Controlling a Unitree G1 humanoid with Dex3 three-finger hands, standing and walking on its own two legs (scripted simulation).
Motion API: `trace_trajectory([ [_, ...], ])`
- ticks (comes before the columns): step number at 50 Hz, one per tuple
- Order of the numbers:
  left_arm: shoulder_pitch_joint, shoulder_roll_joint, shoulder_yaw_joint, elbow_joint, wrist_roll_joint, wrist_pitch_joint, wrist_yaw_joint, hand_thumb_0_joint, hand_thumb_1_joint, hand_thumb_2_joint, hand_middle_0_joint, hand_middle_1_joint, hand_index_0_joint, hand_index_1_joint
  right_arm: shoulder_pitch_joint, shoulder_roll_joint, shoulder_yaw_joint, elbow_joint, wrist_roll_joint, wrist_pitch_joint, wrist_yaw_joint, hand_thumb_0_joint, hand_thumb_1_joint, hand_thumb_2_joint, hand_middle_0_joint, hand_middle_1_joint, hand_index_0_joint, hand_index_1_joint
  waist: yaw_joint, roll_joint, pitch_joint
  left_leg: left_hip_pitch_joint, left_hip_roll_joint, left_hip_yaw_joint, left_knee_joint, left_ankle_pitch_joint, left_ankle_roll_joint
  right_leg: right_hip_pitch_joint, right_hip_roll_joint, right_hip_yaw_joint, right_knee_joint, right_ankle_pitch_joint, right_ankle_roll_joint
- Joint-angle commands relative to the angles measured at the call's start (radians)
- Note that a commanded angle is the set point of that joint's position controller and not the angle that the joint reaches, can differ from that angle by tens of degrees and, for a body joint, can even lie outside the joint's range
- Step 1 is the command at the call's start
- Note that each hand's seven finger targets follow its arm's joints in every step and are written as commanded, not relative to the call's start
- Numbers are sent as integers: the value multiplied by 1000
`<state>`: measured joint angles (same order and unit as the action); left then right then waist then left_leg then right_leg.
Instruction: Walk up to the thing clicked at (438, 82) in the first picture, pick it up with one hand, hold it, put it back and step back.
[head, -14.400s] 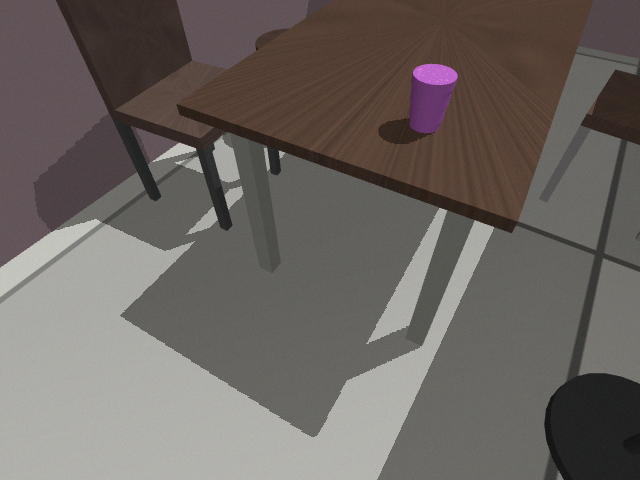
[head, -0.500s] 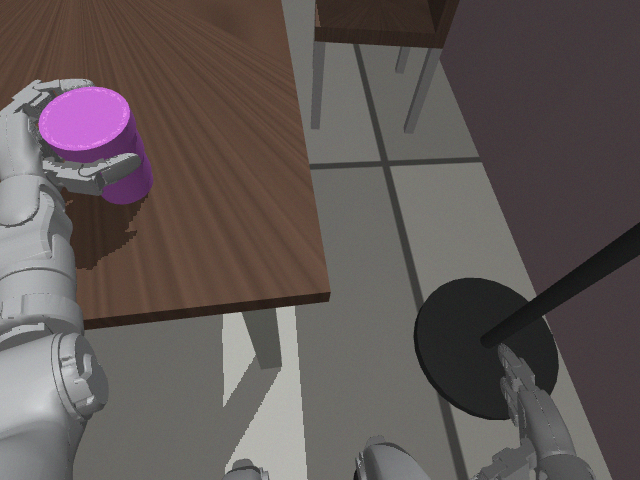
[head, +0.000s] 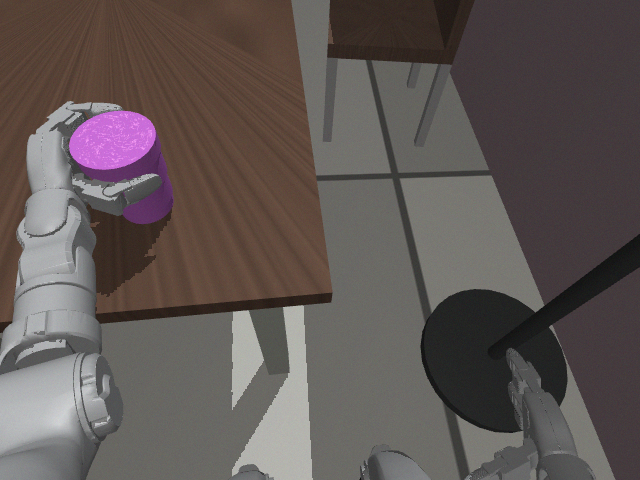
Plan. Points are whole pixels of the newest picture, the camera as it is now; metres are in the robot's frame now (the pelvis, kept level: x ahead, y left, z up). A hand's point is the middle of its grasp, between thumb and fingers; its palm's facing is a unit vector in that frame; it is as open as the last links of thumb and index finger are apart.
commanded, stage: settle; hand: left
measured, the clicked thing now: (132, 174) +0.49 +0.20 +0.09
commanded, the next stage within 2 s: lift in 0.38 s
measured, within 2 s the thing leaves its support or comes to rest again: neither
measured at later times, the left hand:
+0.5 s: hand (98, 153) +0.46 +0.21 +0.15, palm faces +0.17 -0.98 -0.02, open 11.7 cm
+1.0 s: hand (66, 127) +0.44 +0.21 +0.21, palm faces +0.18 -0.98 -0.05, open 11.7 cm
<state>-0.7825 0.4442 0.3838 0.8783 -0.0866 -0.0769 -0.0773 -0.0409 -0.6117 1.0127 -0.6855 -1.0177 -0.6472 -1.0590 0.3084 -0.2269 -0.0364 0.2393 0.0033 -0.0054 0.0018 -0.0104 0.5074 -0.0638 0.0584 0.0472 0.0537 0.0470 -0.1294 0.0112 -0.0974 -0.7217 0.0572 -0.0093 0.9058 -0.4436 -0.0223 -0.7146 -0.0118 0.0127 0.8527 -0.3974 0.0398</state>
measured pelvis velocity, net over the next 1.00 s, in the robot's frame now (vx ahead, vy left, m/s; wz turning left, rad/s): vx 0.00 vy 0.01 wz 0.01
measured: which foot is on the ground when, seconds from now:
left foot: down 0.00-1.00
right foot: down 0.00-1.00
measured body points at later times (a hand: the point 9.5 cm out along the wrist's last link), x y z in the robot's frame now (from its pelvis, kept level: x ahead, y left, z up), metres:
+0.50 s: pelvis -0.02 +0.00 +0.01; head +0.04 +0.01 +0.46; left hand +0.45 +0.26 +0.15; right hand +0.14 -0.26 -0.04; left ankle -0.01 +0.13 -0.69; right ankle +0.01 -0.15 -0.69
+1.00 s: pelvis +0.00 +0.01 +0.02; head +0.01 +0.00 +0.47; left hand +0.42 +0.26 +0.21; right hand +0.16 -0.25 -0.03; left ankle -0.01 +0.13 -0.69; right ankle +0.01 -0.15 -0.69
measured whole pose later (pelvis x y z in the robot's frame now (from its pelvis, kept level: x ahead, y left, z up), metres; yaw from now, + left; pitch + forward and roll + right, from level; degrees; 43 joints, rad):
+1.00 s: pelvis +0.00 +0.01 +0.02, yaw +1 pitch +7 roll -2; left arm -0.69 0.38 0.31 0.64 -0.12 0.12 -0.05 -0.04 -0.61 1.03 -0.66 -1.05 -0.62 -1.09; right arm 0.33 -0.22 -0.05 0.36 0.04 -0.14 -0.05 -0.01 0.52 -0.06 0.06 0.05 0.05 0.05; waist -0.06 0.05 -0.11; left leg -0.49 0.04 0.00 0.76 -0.38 -0.01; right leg -0.48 -0.03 0.01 0.69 -0.33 0.05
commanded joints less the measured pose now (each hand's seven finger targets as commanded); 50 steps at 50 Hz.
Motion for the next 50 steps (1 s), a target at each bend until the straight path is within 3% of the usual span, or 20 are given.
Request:
trace_trajectory([
  [1, -661, 325, 45, -351, -50, -116, 13, 0, -110, 1369, -1298, -1481, -1303, -1507, -14, -151, -77, -115, 1, -64, -26, 0, 525, -60, 48, 50, 48, 50, 8, 150, -552, 334, -25, 11, -90, 495, 22, 245, 20, -24, -70, 453, -41],
  [3, -773, 366, 49, -483, -45, -129, 17, 0, -104, 1363, -1305, -1483, -1313, -1506, -47, -108, -50, -146, 3, -72, -30, 0, 524, -59, 49, 50, 49, 50, 9, 221, -638, 404, -28, 16, -78, 528, 17, 250, 18, -27, -77, 458, -39],
  [4, -722, 364, 56, -428, -44, -120, 20, 0, -124, 1374, -1309, -1495, -1319, -1518, -47, -134, -74, -151, 5, -77, -35, 0, 524, -59, 49, 50, 49, 50, 9, 187, -624, 399, -26, 12, -86, 533, 15, 255, 21, -34, -75, 457, -41],
  [7, -553, 259, 7, -163, -44, -80, 15, 0, -97, 1375, -1295, -1491, -1308, -1510, -50, -164, -82, -90, 5, -76, -43, 0, 534, -57, 49, 50, 48, 50, -1, 56, -422, 295, -27, 13, -133, 368, 27, 227, 26, -31, -119, 343, -40],
  [9, -754, 367, 46, -383, -50, -107, 17, 0, -71, 1389, -1306, -1502, -1318, -1522, -69, -153, -86, -87, 8, -84, -48, 0, 533, -57, 49, 50, 49, 50, 8, 153, -544, 344, -31, 19, -131, 352, 24, 249, 20, -27, -122, 334, -38],
  [10, -788, 357, 36, -414, -46, -112, 17, 0, -91, 1379, -1300, -1495, -1313, -1515, -57, -121, -60, -65, 9, -86, -49, 0, 538, -55, 49, 50, 49, 50, 13, 175, -547, 363, -33, 21, -137, 334, 21, 229, 20, -30, -122, 313, -40],
  [13, -655, 300, 20, -234, -60, -94, 9, 0, -99, 1383, -1307, -1515, -1327, -1529, -60, -162, -91, -71, 13, -107, -63, 0, 534, -56, 49, 50, 49, 50, -11, 56, -474, 319, -33, 21, -153, 296, 30, 250, 24, -32, -141, 299, -34],
  [15, -684, 302, 9, -276, -57, -98, 9, 0, -69, 1391, -1284, -1494, -1298, -1512, -81, -139, -59, -64, 17, -108, -62, 0, 546, -54, 49, 50, 49, 50, 9, 83, -460, 318, -35, 21, -168, 267, 30, 239, 22, -29, -153, 267, -37],
  [16, -747, 350, 25, -319, -55, -104, 7, 0, -66, 1390, -1291, -1495, -1306, -1513, -75, -152, -78, -42, 15, -109, -65, 0, 543, -55, 49, 50, 49, 50, 3, 131, -498, 339, -35, 22, -164, 276, 26, 235, 20, -28, -153, 275, -37],
  [23, -738, 301, -5, -277, -60, -89, 6, 0, -84, 1376, -1272, -1477, -1287, -1496, -96, -132, -58, -32, 20, -129, -68, 0, 544, -55, 49, 50, 49, 50, 4, 128, -494, 382, -32, 15, -179, 299, 21, 234, 23, -37, -166, 283, -40],
  [24, -768, 359, 34, -322, -64, -97, 8, 0, -74, 1389, -1276, -1486, -1292, -1504, -78, -154, -78, -24, 19, -133, -72, 0, 547, -54, 49, 50, 49, 50, 4, 120, -499, 369, -34, 17, -181, 300, 21, 253, 21, -37, -168, 286, -39],
  [27, -748, 336, 24, -318, -67, -94, 13, 0, -33, 1328, -1267, -1475, -1297, -1476, -108, -144, -69, -56, 20, -143, -74, 0, 531, -57, 48, 50, 49, 50, 10, 123, -527, 389, -36, 19, -182, 322, 20, 285, 19, -38, -171, 309, -37],
  [29, -720, 347, 31, -325, -66, -91, 20, 0, -25, 1333, -1256, -1472, -1286, -1473, -68, -173, -94, -64, 20, -146, -80, 0, 530, -58, 48, 50, 49, 50, 10, 111, -550, 408, -37, 22, -173, 391, 18, 321, 19, -35, -166, 375, -34],
  [32, -720, 326, 10, -383, -61, -83, 13, 0, -57, 1321, -1249, -1452, -1274, -1458, -42, -125, -53, -80, 23, -149, -72, 0, 525, -60, 48, 50, 49, 50, 17, 155, -580, 472, -29, 15, -165, 503, 11, 315, 21, -44, -163, 431, -37],
  [34, -692, 320, 11, -363, -66, -68, 10, 0, -53, 1331, -1259, -1463, -1284, -1470, -44, -136, -75, -26, 27, -149, -73, 0, 528, -59, 48, 50, 49, 50, 30, 149, -514, 438, -33, 20, -175, 487, 11, 318, 18, -41, -170, 428, -36],
  [37, -709, 265, -15, -435, -70, -47, 21, 0, -89, 1329, -1258, -1459, -1280, -1469, -79, -92, -33, -57, 31, -165, -64, 0, 529, -59, 48, 50, 48, 50, 42, 200, -513, 489, -26, 13, -191, 504, 1, 290, 23, -52, -173, 397, -44],
  [42, -636, 271, -6, -493, -69, 8, 36, 0, -82, 1326, -1251, -1456, -1276, -1463, -18, -159, -104, -37, 31, -176, -68, 0, 533, -57, 48, 50, 48, 50, 36, 162, -518, 516, -23, 13, -192, 587, 1, 345, 24, -58, -178, 474, -40],
  [43, -634, 262, -12, -545, -70, 16, 35, 0, -89, 1323, -1251, -1454, -1276, -1462, -36, -126, -70, -57, 33, -179, -64, 0, 536, -56, 48, 50, 48, 50, 55, 155, -508, 503, -25, 14, -196, 586, 2, 367, 23, -62, -180, 477, -39],
  [44, -612, 275, 1, -551, -72, 29, 35, 0, -80, 1314, -1243, -1442, -1268, -1449, -13, -155, -103, -29, 33, -181, -68, 0, 535, -56, 48, 50, 48, 50, 52, 151, -499, 511, -23, 11, -201, 588, -1, 363, 24, -65, -183, 470, -40],
  [50, -483, 222, 3, -683, -98, 121, 27, 0, -92, 1337, -1257, -1470, -1282, -1478, -29, -104, -61, -2, 40, -203, -61, 0, 538, -55, 48, 50, 48, 50, 90, 90, -429, 477, -35, 21, -229, 531, 9, 421, 20, -71, -208, 472, -30],
])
